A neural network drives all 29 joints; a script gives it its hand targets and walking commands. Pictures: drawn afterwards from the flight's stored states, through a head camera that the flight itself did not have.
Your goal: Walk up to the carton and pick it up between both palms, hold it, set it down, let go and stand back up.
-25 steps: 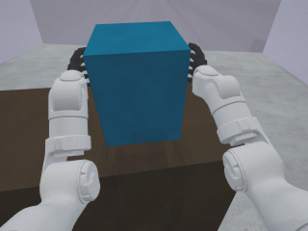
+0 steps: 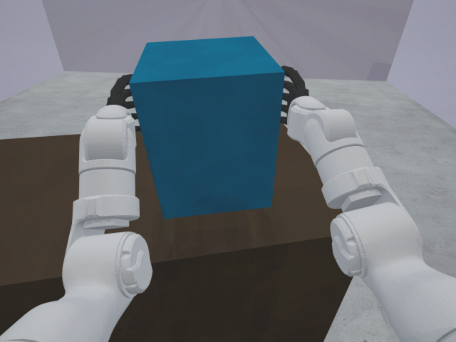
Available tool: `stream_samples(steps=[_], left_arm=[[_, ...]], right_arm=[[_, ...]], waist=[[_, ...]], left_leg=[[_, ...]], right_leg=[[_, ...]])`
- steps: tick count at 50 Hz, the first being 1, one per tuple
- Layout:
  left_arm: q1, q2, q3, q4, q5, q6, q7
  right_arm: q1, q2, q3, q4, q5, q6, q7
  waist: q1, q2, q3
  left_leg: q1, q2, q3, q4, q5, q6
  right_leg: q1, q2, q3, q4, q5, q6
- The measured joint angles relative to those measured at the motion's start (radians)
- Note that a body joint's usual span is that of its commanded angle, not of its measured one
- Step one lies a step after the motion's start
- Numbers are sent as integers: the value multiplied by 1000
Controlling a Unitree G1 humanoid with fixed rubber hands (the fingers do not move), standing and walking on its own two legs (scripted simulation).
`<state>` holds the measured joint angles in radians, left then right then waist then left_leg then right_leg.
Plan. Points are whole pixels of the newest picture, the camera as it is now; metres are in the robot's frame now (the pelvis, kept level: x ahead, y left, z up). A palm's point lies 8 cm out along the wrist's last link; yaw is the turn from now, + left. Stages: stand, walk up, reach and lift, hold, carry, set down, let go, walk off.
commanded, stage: hold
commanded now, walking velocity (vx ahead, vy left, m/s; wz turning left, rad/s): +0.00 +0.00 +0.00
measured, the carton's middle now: (209, 125) +0.41 +0.01 +0.26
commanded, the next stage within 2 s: set down in 1.16 s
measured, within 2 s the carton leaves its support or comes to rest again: neither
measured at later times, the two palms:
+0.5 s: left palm (115, 117) +0.36 +0.16 +0.29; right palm (292, 107) +0.37 -0.13 +0.30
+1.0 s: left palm (117, 118) +0.36 +0.16 +0.29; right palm (295, 110) +0.36 -0.13 +0.30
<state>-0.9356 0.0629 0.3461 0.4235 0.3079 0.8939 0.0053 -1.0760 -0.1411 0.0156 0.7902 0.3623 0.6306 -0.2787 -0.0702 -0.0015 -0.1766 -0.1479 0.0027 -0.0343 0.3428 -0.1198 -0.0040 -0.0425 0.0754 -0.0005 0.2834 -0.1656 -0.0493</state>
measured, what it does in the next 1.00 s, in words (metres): stands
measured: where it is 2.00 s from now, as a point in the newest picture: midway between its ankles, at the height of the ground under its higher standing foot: outside the picture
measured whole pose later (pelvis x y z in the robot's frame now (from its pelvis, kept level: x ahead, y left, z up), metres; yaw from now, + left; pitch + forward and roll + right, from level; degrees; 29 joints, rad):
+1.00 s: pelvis +0.00 +0.00 +0.00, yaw +0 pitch -5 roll -1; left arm -0.94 0.06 0.36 0.43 0.31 0.90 0.00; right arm -1.08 -0.14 0.02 0.79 0.37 0.64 -0.29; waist -0.07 0.00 -0.17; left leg -0.13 0.00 -0.04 0.34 -0.12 0.00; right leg -0.03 0.08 0.00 0.28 -0.16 -0.05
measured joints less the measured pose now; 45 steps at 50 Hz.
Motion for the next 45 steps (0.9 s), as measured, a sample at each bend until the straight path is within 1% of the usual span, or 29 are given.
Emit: stream_samples(steps=[4,8,13,17,21,27,30,33,37,45], left_arm=[[-22,14,2,28,-9,-3,0],[-27,30,-10,28,-25,-8,0],[-24,24,10,36,-5,-7,-17],[1,20,1,5,-14,-1,-13],[6,14,6,-9,-13,3,-12],[30,11,-5,-58,-13,7,-14],[19,6,6,-36,-3,10,-15],[4,10,8,-10,-6,7,-12],[10,13,-14,-24,-18,0,0],[6,5,3,-21,-1,8,-4]], right_arm=[[-18,6,-11,22,-11,-3,1],[-13,4,1,0,0,-2,-11],[-10,6,18,3,9,10,-20],[7,-1,39,-22,29,14,-29],[3,0,29,-25,32,19,-32],[24,1,34,-67,34,19,-34],[16,8,12,-45,22,24,-29],[5,14,-8,-25,2,23,-20],[12,4,3,-37,11,9,-16],[4,1,17,-14,17,6,-11]], waist=[[4,1,-4],[1,3,-11],[-2,0,-2],[0,2,-11],[5,5,-3],[-1,3,5],[-2,1,10],[-9,-2,7],[-9,-2,-7],[-8,-2,-4]], left_leg=[[-7,3,-2,-1,2,-3],[-15,5,-8,0,1,-5],[5,6,-7,-1,-5,-7],[-4,6,-9,8,-11,-7],[0,6,-9,11,-14,-7],[3,3,-14,7,-9,-6],[6,1,-13,8,-9,-5],[-5,-3,-16,6,-3,-2],[-15,-1,-13,4,-1,-3],[8,-1,-7,2,-5,-1]], right_leg=[[-7,3,-1,-1,1,-2],[-9,6,-5,-10,5,-5],[12,7,-3,-14,2,-6],[5,8,-3,-9,-3,-5],[11,8,-1,-12,-2,-3],[17,6,-4,-17,3,-3],[16,4,-3,-9,-1,-2],[0,1,-6,1,-3,-3],[-8,3,-2,-8,4,-3],[13,3,5,-10,2,0]])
